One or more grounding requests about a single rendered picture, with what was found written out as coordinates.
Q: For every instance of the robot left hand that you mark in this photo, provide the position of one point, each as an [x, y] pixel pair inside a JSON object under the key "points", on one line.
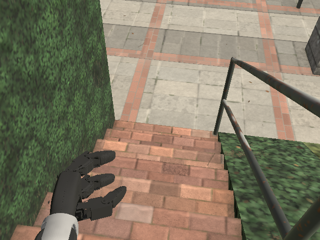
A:
{"points": [[70, 188]]}

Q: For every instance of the robot left forearm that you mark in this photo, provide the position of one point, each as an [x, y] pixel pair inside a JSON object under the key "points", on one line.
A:
{"points": [[59, 226]]}

